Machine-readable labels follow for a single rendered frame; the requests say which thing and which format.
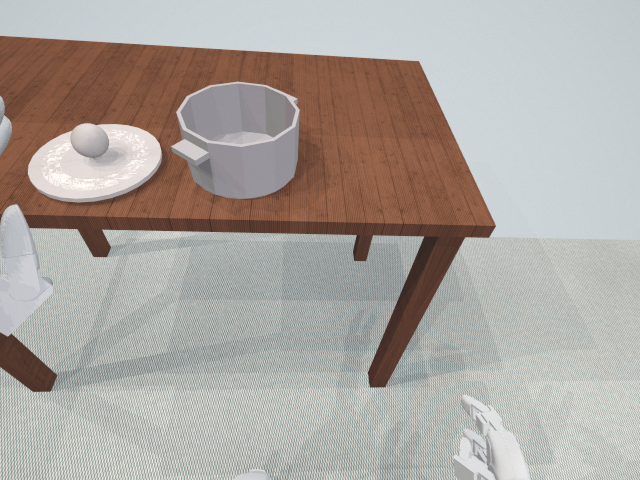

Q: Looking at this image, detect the table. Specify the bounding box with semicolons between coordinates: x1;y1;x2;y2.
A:
0;36;496;392

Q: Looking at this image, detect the robot left shin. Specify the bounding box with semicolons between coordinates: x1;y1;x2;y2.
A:
248;469;269;477

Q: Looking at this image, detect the robot left hand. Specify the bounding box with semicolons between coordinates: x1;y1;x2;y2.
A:
0;96;53;336

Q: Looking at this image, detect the pot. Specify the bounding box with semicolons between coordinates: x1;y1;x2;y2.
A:
171;82;300;199

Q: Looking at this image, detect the robot right hand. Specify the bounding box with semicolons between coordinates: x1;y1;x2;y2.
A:
453;395;531;480

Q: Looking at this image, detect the knob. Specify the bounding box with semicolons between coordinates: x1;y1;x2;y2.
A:
70;123;109;158

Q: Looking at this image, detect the lid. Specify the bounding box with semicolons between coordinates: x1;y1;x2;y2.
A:
28;124;162;203

